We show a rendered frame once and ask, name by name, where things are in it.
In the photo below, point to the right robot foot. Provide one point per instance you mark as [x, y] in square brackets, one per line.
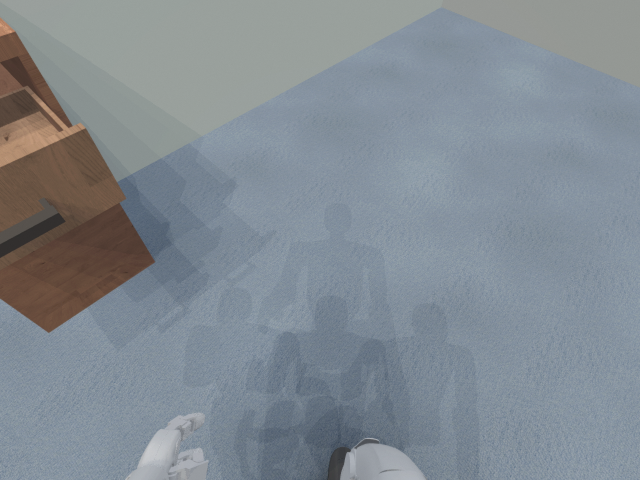
[337, 462]

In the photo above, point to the drawer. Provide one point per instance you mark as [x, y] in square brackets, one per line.
[40, 157]

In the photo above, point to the handle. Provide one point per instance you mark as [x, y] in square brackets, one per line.
[30, 228]

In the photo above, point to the right robot thigh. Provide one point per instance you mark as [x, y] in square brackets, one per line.
[379, 462]

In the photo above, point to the left robot hand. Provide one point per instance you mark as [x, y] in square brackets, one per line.
[163, 450]

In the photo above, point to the cabinet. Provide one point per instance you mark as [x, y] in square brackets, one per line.
[62, 278]

